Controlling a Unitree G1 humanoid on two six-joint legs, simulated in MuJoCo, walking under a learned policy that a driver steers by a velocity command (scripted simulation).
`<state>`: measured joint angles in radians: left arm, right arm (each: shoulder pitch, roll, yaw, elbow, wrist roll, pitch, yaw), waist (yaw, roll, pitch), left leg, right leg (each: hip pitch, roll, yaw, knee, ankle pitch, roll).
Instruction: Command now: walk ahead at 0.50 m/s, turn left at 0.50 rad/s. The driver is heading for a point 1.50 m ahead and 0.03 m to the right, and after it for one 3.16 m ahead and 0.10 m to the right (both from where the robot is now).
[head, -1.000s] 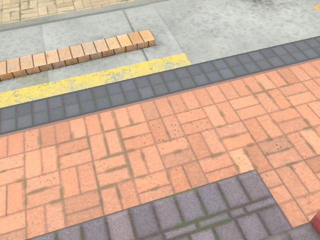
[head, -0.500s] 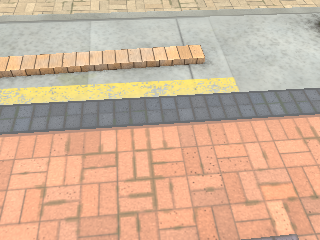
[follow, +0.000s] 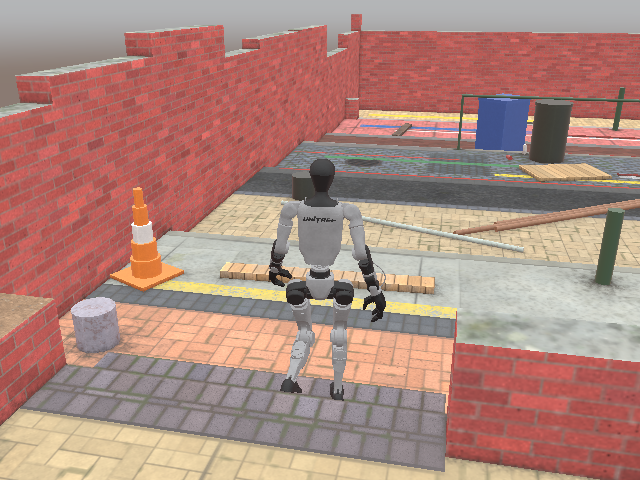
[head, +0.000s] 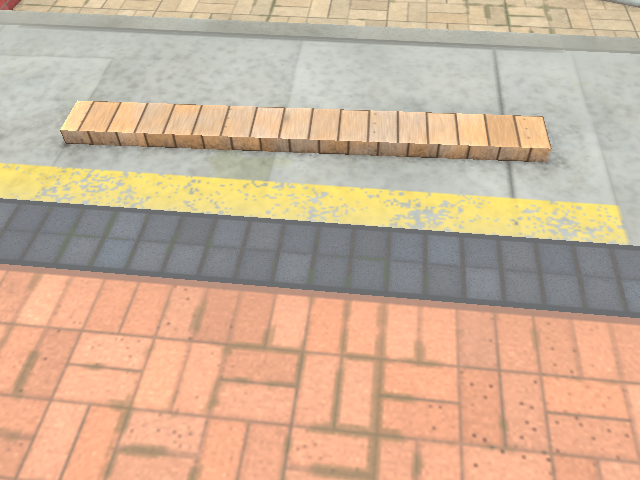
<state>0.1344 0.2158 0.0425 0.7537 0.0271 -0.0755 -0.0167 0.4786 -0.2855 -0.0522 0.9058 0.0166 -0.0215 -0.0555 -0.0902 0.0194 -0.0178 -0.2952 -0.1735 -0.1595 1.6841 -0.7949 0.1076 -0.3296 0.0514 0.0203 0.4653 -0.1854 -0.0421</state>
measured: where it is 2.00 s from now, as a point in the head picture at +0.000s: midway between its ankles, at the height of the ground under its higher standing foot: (264, 308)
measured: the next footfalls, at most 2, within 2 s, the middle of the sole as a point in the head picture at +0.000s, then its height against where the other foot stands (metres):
left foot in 0.62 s outside the picture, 0.16 m lower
right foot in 1.06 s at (317, 419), level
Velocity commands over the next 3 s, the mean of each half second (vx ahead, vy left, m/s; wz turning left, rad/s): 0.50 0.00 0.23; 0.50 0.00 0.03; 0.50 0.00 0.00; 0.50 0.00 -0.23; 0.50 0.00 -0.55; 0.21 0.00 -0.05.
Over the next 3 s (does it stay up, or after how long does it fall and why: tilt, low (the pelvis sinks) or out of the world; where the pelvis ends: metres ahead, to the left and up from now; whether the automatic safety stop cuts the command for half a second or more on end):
stays up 1.45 0.07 -0.16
